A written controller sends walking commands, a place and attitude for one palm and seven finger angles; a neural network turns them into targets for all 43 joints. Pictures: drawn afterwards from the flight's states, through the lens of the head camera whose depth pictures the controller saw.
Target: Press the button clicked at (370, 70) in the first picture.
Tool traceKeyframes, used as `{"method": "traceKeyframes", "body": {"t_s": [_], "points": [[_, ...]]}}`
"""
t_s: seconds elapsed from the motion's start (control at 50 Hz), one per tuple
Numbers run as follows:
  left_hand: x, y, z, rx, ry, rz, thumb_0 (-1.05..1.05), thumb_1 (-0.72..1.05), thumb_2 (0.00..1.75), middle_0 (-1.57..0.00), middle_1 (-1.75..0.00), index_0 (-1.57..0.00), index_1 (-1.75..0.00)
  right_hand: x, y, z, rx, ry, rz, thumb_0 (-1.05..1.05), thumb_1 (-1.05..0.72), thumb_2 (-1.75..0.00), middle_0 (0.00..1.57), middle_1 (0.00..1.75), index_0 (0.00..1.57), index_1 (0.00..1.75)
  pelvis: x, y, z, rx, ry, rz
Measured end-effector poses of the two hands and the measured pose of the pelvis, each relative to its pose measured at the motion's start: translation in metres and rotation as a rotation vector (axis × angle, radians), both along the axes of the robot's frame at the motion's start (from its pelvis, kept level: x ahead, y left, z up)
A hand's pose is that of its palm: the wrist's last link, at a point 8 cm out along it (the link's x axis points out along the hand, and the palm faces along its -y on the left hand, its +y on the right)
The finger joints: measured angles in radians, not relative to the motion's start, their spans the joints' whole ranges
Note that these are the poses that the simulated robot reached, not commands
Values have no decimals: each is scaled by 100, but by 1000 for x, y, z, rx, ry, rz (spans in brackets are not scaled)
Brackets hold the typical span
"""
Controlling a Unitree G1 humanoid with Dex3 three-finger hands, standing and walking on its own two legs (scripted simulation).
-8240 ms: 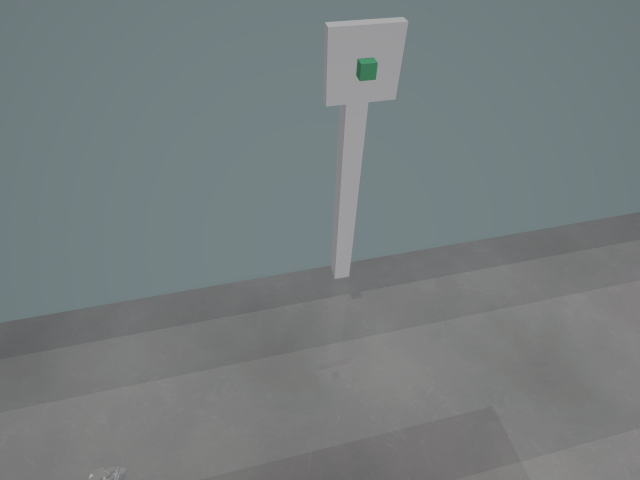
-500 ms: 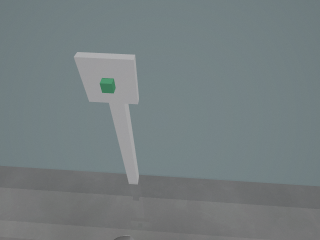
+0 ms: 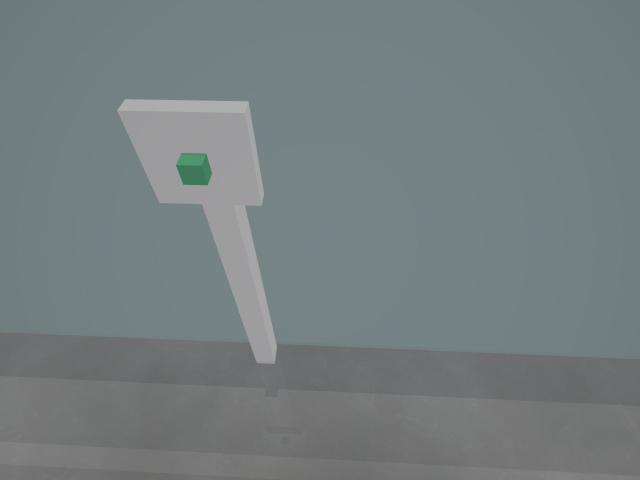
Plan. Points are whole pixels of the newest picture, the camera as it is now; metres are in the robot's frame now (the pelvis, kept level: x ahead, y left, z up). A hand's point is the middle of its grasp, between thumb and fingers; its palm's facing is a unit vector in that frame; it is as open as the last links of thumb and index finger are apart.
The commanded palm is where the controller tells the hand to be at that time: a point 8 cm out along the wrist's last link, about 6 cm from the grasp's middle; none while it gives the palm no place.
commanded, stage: come to a stop and stand still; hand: left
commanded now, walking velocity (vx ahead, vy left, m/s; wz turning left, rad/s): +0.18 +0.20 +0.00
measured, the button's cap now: (195, 167) +0.52 +0.23 +0.09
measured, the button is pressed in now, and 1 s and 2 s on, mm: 0 0 0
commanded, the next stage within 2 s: look again from close up in 0.78 s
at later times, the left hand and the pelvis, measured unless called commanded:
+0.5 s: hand out of the picture -0.04 +0.19 -0.17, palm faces +0.13 -0.97 -0.22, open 7.4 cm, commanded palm none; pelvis -0.02 +0.01 +0.01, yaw +2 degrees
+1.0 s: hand out of the picture -0.02 +0.20 -0.17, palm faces +0.02 -0.98 -0.20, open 7.4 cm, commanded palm none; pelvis -0.01 +0.03 +0.01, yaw +1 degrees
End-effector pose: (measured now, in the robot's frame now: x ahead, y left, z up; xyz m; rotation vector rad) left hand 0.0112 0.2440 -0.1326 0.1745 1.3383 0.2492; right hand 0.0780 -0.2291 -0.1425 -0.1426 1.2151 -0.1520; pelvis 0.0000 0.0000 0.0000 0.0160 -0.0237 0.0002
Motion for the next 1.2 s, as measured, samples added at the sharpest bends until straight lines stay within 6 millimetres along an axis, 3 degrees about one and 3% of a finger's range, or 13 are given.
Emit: {"method": "traceKeyframes", "body": {"t_s": [0.06,0.18,0.3,0.4,0.48,0.56,0.72,0.94,1.2], "points": [[-2,-15,3,16,-30,-14,0,91,90,-19,-30,-20,-29,-23,-19,-9,19,48,-14,0,-92,-90,20,30,20,30,-5,-14,-2,11,-9,5],[-8,-43,19,-20,-29,-17,1,91,90,-20,-30,-20,-29,-66,-39,1,32,135,-28,0,-91,-90,19,30,20,30,-6,-27,15,29,5,-3],[-20,-43,21,-18,-19,20,1,92,90,-20,-30,-21,-30,-94,-41,5,13,225,-11,1,-91,-90,19,30,20,30,-9,-26,18,28,17,20],[-42,-29,15,-25,20,53,1,91,90,-20,-30,-21,-30,-87,-27,7,-3,217,16,1,-91,-90,19,30,20,30,-17,-13,15,22,18,29],[-60,-11,-2,-50,66,67,1,91,90,-20,-30,-20,-30,-72,-6,6,-23,137,27,1,-91,-90,19,30,20,30,-23,4,6,-12,16,28],[-65,2,-10,-72,93,58,1,91,90,-20,-30,-20,-30,-66,18,12,-26,92,26,1,-92,-90,19,30,20,30,-25,16,7,-6,3,19],[-58,5,-8,-94,77,24,1,91,90,-20,-30,-20,-29,-67,29,14,-26,97,21,1,-95,-90,20,30,20,30,-22,27,11,-8,-1,16],[-43,-1,-7,-86,78,-28,1,91,90,-20,-30,-20,-29,-90,35,9,7,151,-3,1,-92,-90,20,30,20,30,-17,27,9,-17,13,12],[-7,3,7,-16,15,-50,1,91,90,-20,-30,-20,-29,-86,37,-9,75,149,14,1,-92,-90,20,30,20,30,-1,17,5,-2,5,13]]}}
